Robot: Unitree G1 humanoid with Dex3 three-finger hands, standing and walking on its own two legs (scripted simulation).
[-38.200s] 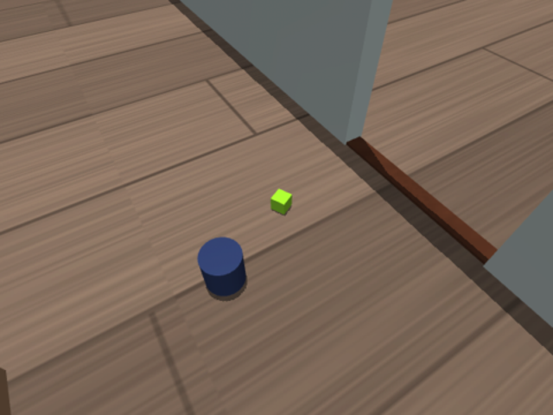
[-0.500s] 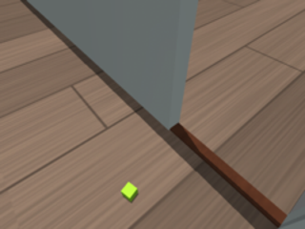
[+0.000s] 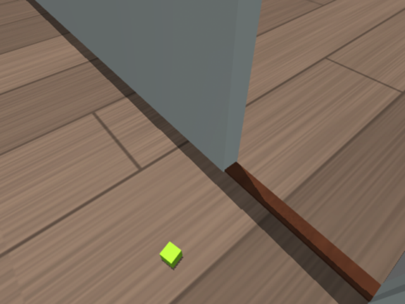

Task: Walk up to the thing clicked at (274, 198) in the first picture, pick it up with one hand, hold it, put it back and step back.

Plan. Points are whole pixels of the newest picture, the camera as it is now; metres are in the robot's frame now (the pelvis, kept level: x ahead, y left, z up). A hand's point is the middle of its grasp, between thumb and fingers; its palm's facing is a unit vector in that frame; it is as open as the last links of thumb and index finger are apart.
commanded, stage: stand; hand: left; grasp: from above
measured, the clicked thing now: (171, 254) +0.44 +0.19 -0.75
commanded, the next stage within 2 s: step back in 0.74 s
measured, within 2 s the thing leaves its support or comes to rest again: neither
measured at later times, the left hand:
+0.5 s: hand out of the picture +0.08 +0.25 -0.16, palm faces +0.00 -0.94 -0.34, open 7.4 cm
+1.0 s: hand out of the picture +0.07 +0.29 -0.17, palm faces -0.01 -0.92 -0.38, open 7.4 cm
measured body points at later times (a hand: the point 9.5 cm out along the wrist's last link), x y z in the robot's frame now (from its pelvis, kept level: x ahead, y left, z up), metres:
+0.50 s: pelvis +0.00 +0.00 +0.00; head +0.01 -0.01 +0.45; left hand +0.08 +0.30 -0.13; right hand +0.08 -0.30 -0.14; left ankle +0.01 +0.12 -0.75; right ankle -0.01 -0.12 -0.75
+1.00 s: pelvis -0.04 +0.02 -0.02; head +0.01 +0.02 +0.42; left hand +0.07 +0.33 -0.15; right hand +0.05 -0.31 -0.14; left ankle -0.03 +0.12 -0.74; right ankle -0.01 -0.12 -0.75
